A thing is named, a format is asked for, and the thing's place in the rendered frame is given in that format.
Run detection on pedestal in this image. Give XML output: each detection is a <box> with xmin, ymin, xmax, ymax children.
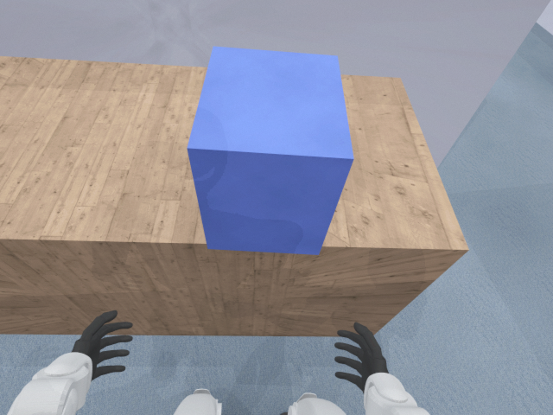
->
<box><xmin>0</xmin><ymin>56</ymin><xmax>469</xmax><ymax>337</ymax></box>

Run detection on robot left forearm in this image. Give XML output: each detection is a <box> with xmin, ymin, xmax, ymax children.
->
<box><xmin>7</xmin><ymin>352</ymin><xmax>92</xmax><ymax>415</ymax></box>

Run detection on robot left hand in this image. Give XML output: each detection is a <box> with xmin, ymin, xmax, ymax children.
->
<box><xmin>71</xmin><ymin>310</ymin><xmax>133</xmax><ymax>380</ymax></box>

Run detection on left robot thigh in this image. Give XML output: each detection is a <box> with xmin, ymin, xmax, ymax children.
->
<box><xmin>174</xmin><ymin>393</ymin><xmax>222</xmax><ymax>415</ymax></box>

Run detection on right robot thigh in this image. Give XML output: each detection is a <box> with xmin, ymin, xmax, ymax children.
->
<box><xmin>288</xmin><ymin>398</ymin><xmax>346</xmax><ymax>415</ymax></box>

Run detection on robot thigh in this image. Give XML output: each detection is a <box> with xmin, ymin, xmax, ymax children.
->
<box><xmin>288</xmin><ymin>398</ymin><xmax>346</xmax><ymax>415</ymax></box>
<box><xmin>174</xmin><ymin>393</ymin><xmax>222</xmax><ymax>415</ymax></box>

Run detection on carton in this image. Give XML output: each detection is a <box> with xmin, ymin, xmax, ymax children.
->
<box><xmin>187</xmin><ymin>47</ymin><xmax>354</xmax><ymax>255</ymax></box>

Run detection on robot right forearm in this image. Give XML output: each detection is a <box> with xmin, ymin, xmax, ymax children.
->
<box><xmin>364</xmin><ymin>373</ymin><xmax>430</xmax><ymax>415</ymax></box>

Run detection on robot right hand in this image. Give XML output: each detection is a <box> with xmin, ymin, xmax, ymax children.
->
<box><xmin>334</xmin><ymin>322</ymin><xmax>389</xmax><ymax>393</ymax></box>

